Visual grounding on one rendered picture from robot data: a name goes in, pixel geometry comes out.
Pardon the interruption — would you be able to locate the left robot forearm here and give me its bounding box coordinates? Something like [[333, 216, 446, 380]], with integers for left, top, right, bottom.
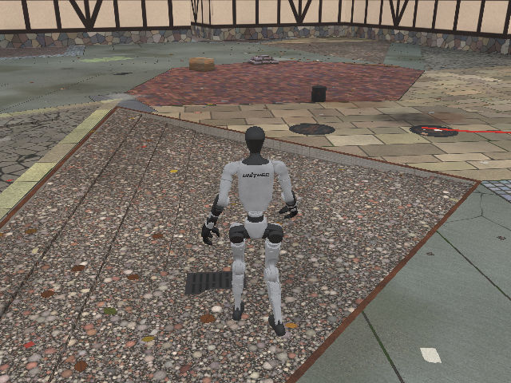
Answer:
[[205, 194, 224, 229]]

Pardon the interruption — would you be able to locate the right robot upper arm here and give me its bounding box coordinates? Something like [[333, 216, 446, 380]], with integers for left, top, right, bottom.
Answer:
[[271, 160, 294, 203]]

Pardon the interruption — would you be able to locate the right robot forearm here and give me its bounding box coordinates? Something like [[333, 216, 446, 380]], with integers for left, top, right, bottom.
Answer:
[[286, 190, 297, 211]]

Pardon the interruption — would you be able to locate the right robot foot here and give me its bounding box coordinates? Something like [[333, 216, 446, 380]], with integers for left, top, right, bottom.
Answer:
[[268, 314, 286, 336]]

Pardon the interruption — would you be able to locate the robot right hand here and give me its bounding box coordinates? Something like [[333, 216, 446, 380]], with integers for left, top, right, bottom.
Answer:
[[279, 206, 298, 219]]

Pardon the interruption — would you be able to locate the robot left thigh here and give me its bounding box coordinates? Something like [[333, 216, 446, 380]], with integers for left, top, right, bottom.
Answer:
[[229, 223, 246, 275]]

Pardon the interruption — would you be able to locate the robot left hand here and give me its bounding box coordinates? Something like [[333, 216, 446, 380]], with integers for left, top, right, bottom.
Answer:
[[201, 224, 220, 245]]

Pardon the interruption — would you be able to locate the left robot upper arm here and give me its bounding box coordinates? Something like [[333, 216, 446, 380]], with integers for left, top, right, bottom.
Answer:
[[217, 161, 239, 207]]

